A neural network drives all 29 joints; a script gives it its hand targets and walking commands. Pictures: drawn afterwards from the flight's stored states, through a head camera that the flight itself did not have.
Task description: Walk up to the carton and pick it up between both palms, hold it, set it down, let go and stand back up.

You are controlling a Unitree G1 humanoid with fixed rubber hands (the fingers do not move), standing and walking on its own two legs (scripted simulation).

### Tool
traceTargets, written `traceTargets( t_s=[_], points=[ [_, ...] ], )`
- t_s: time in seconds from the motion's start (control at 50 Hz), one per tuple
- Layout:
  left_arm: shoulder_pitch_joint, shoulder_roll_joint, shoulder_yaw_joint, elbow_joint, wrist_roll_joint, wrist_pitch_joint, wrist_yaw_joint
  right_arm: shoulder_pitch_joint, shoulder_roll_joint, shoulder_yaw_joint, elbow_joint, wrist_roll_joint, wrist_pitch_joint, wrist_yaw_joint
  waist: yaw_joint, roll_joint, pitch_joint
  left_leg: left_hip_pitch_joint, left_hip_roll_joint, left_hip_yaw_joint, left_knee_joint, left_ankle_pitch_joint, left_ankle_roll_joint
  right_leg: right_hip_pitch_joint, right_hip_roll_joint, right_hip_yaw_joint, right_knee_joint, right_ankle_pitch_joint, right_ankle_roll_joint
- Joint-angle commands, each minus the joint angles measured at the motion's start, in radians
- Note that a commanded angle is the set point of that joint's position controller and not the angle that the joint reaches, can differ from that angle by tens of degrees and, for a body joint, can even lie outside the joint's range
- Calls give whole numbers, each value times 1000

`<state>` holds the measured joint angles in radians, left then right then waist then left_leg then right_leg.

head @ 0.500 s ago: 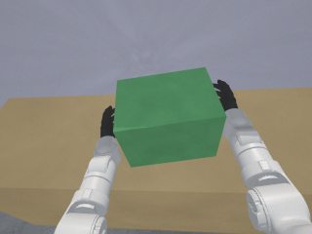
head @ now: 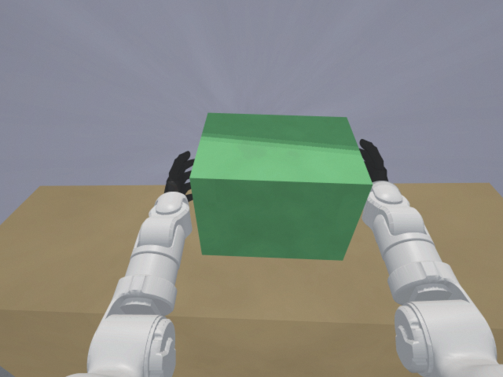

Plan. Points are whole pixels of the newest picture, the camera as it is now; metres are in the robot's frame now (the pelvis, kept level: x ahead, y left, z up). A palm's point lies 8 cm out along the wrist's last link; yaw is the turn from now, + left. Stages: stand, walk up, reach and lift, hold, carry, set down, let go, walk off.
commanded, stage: reach and lift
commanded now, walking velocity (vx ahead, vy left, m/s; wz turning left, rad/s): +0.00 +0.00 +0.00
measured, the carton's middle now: (274, 185) +0.39 +0.00 +0.16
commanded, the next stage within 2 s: hold in 1.10 s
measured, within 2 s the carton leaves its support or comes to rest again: neither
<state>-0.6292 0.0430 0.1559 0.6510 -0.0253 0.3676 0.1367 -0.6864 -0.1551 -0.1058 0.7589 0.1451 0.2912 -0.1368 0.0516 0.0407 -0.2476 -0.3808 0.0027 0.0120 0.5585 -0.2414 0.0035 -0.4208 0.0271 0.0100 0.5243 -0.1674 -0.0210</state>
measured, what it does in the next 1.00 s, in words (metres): stands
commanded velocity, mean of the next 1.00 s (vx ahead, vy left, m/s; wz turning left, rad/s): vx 0.00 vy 0.00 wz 0.00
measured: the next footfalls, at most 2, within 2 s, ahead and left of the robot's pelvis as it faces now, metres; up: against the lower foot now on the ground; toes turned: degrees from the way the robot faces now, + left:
none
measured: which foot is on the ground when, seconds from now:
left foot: down 0.00-1.00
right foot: down 0.00-1.00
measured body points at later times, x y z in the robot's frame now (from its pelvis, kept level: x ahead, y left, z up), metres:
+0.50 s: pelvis +0.02 +0.00 +0.00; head -0.02 -0.01 +0.45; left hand +0.41 +0.18 +0.16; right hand +0.44 -0.15 +0.16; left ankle +0.03 +0.12 -0.73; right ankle +0.06 -0.11 -0.73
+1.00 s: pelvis +0.02 +0.02 +0.01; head -0.03 +0.02 +0.45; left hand +0.40 +0.19 +0.17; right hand +0.41 -0.14 +0.17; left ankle +0.03 +0.12 -0.73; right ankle +0.06 -0.11 -0.73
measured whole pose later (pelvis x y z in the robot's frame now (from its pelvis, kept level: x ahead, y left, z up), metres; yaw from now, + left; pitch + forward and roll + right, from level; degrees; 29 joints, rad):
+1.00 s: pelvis +0.02 +0.02 +0.01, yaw +0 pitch +2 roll -1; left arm -0.59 0.05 0.23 0.39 0.04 0.53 0.06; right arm -0.64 -0.07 -0.15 0.51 0.12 0.41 -0.18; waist 0.01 0.03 -0.16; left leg -0.30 0.00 0.01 0.54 -0.27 0.02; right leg -0.32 0.03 0.01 0.45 -0.17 0.00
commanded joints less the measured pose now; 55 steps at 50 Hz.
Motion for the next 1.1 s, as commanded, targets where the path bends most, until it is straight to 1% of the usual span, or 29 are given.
traceTargets(
  t_s=[0.0, 0.08, 0.12, 0.14, 0.18, 0.24, 0.26, 0.28, 0.34, 0.36, 0.4, 0.44, 0.46, 0.48, 0.5, 0.52, 0.56, 0.6, 0.66, 0.72, 0.76, 0.82, 0.88, 0.9, 0.92, 0.96, 1.0, 1.06, 1.08],
  points=[
    [-993, -632, -216, -106, 15, -97, -175, -892, 906, 251, -178, -24, -30, 173, -51, -127, -197, -46, -78, -23, -271, -136, 23, 412, 5, 60, -229, -222, 35],
    [-992, -635, -176, -59, 24, -94, -190, -950, 871, 215, -162, -25, -49, 177, -48, -127, -193, -31, -70, -12, -273, -109, 33, 415, 11, 41, -234, -172, 21],
    [-985, -632, -171, -17, 39, -95, -195, -968, 864, 197, -163, -58, -56, 168, -68, -138, -189, -29, -65, -18, -269, -129, 34, 412, 6, 30, -237, -218, 23],
    [-999, -612, -147, -15, 42, -98, -194, -978, 872, 210, -143, -45, -60, 173, -34, -146, -215, -34, -68, -13, -267, -122, 42, 419, 7, 40, -241, -216, 26],
    [-1038, -648, -197, -56, 18, -109, -186, -984, 862, 184, -114, -53, -69, 169, -76, -106, -256, 9, -57, -24, -266, -110, 29, 381, 14, 25, -230, -206, 12],
    [-1050, -652, -233, -65, 2, -115, -178, -999, 858, 185, -125, -40, -84, 171, -84, -86, -284, 27, -48, -32, -264, -113, 31, 378, 12, 8, -222, -157, 15],
    [-1068, -668, -246, -96, -8, -120, -168, -1057, 893, 238, -198, -18, -91, 175, -54, -102, -322, 21, -49, -23, -251, -88, 32, 391, 26, 8, -210, -162, 15],
    [-1024, -660, -241, -119, -4, -119, -165, -983, 870, 227, -149, -26, -91, 166, -77, -121, -295, 25, -52, -28, -253, -66, 30, 395, 15, 11, -221, -123, 18],
    [-1042, -681, -280, -161, -14, -115, -158, -998, 894, 271, -192, -1, -84, 158, -71, -95, -324, 50, -52, -33, -241, -32, 21, 406, 16, 2, -207, -66, 28],
    [-996, -714, -311, -181, -28, -103, -156, -1017, 891, 297, -254, 20, -90, 148, -91, -97, -384, 103, -49, -39, -230, 32, 14, 411, 26, -3, -210, 15, 25],
    [-991, -706, -352, -249, -42, -105, -152, -999, 911, 357, -291, 66, -80, 128, -91, -81, -420, 131, -56, -42, -208, 130, 3, 455, 22, -1, -193, 140, 30],
    [-949, -689, -364, -298, -51, -96, -150, -960, 904, 408, -351, 88, -65, 112, -102, -117, -448, 141, -67, -47, -180, 219, 0, 521, 30, 3, -175, 277, 43],
    [-944, -707, -407, -397, -77, -99, -150, -948, 917, 466, -438, 127, -66, 98, -103, -106, -543, 187, -67, -53, -164, 320, -13, 568, 34, 8, -155, 395, 49],
    [-950, -702, -425, -410, -83, -94, -148, -886, 880, 443, -383, 107, -47, 93, -129, -70, -483, 188, -59, -61, -154, 334, -27, 534, 28, 8, -155, 399, 46],
    [-970, -706, -433, -452, -81, -86, -148, -863, 893, 451, -389, 111, -40, 90, -130, -64, -495, 200, -62, -61, -151, 352, -30, 533, 33, 5, -155, 408, 40],
    [-876, -695, -425, -418, -58, -61, -155, -790, 853, 431, -366, 93, -23, 87, -151, -52, -426, 206, -59, -64, -156, 348, -40, 544, 30, 6, -156, 407, 34],
    [-832, -671, -428, -470, -55, -36, -167, -718, 848, 463, -395, 111, 3, 70, -152, -68, -405, 224, -61, -68, -152, 414, -44, 580, 39, 0, -144, 503, 51],
    [-792, -655, -422, -450, -41, -6, -183, -692, 798, 441, -384, 106, 22, 65, -172, -53, -337, 208, -66, -69, -161, 388, -55, 577, 31, 2, -148, 475, 43],
    [-808, -681, -493, -560, -68, 11, -182, -692, 780, 454, -478, 109, 33, 62, -201, -40, -401, 254, -60, -85, -144, 450, -69, 561, 38, -3, -149, 480, 40],
    [-799, -711, -549, -643, -79, 26, -170, -714, 790, 505, -592, 142, 31, 66, -196, 2, -436, 315, -56, -95, -124, 538, -86, 524, 44, -3, -152, 484, 42],
    [-763, -710, -546, -643, -53, 52, -170, -656, 754, 482, -553, 118, 52, 72, -202, 24, -336, 343, -39, -98, -129, 550, -94, 466, 47, -18, -163, 413, 31],
    [-798, -727, -546, -607, -34, 86, -177, -693, 736, 435, -523, 96, 60, 86, -205, 40, -259, 333, -34, -97, -156, 420, -87, 402, 47, -25, -198, 253, 18],
    [-792, -722, -502, -564, -13, 92, -175, -755, 756, 444, -530, 106, 61, 87, -173, -6, -278, 291, -39, -88, -180, 328, -67, 449, 39, -17, -203, 232, 23],
    [-820, -754, -551, -622, -35, 91, -176, -795, 781, 465, -610, 115, 49, 86, -186, 6, -359, 308, -41, -85, -178, 345, -74, 460, 50, -25, -196, 263, 23],
    [-819, -739, -538, -600, -37, 92, -170, -787, 766, 466, -590, 118, 55, 91, -166, 17, -336, 297, -43, -76, -180, 346, -74, 437, 50, -16, -194, 249, 22],
    [-839, -749, -541, -581, -27, 105, -178, -758, 766, 427, -520, 90, 68, 98, -197, 23, -280, 299, -39, -81, -191, 291, -77, 416, 40, -23, -208, 197, 14],
    [-905, -750, -535, -573, -33, 100, -169, -812, 791, 411, -523, 87, 66, 104, -181, 35, -287, 241, -43, -72, -205, 207, -68, 423, 36, -9, -207, 157, 12],
    [-893, -746, -478, -501, -19, 114, -179, -817, 791, 388, -465, 78, 75, 110, -171, 2, -241, 218, -40, -66, -237, 136, -49, 397, 33, -8, -228, 100, 9],
    [-890, -765, -487, -522, -30, 112, -179, -865, 803, 417, -520, 92, 66, 115, -158, -12, -282, 225, -39, -72, -239, 164, -43, 419, 39, -11, -221, 128, 13]
  ],
)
